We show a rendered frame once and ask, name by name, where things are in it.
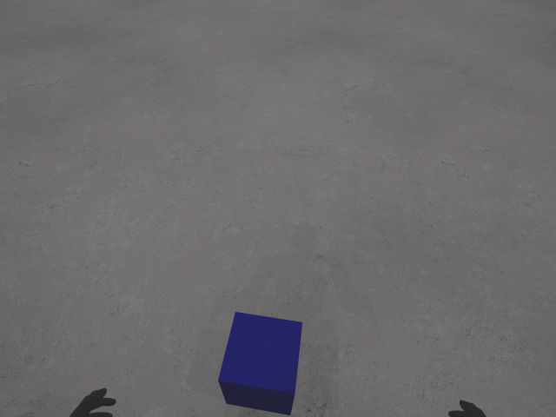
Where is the robot right hand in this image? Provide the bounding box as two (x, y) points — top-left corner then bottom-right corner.
(448, 400), (486, 417)

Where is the robot left hand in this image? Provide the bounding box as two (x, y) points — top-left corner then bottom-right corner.
(70, 388), (116, 417)

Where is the carton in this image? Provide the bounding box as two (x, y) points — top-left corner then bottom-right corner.
(218, 312), (302, 415)

